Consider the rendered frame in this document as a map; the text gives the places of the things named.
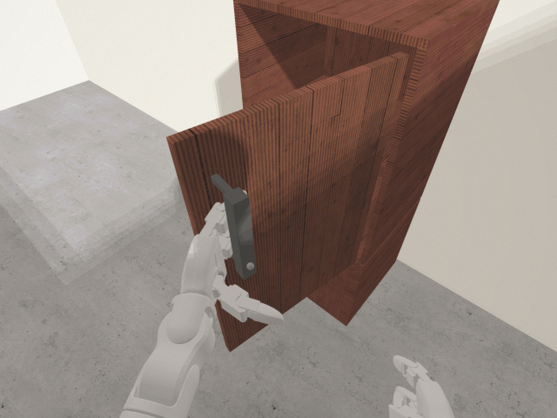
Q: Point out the handle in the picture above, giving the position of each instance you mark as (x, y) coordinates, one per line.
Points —
(238, 214)

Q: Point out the left robot hand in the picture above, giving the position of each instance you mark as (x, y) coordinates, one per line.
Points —
(206, 258)

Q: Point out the right robot hand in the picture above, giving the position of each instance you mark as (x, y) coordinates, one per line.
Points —
(429, 400)

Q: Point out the left robot forearm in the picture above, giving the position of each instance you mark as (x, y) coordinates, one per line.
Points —
(169, 379)

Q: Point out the cupboard door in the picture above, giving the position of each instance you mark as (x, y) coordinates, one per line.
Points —
(309, 161)

